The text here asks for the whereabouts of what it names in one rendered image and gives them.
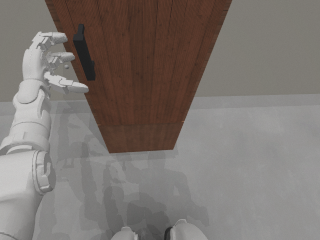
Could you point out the left robot forearm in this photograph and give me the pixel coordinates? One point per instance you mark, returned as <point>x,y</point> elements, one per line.
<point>31,126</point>

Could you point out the cupboard door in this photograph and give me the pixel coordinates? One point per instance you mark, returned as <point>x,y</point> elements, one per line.
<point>147,54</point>

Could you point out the handle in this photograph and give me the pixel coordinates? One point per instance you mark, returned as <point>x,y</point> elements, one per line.
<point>83,53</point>

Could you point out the left robot hand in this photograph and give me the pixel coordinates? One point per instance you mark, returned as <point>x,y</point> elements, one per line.
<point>35,64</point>

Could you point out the right robot thigh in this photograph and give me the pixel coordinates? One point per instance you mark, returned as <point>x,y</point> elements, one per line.
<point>186,231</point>

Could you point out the robot left shin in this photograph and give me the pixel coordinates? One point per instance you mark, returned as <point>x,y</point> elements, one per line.
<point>126,229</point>

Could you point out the left robot upper arm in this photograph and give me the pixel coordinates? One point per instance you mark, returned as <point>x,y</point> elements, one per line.
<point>25,177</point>

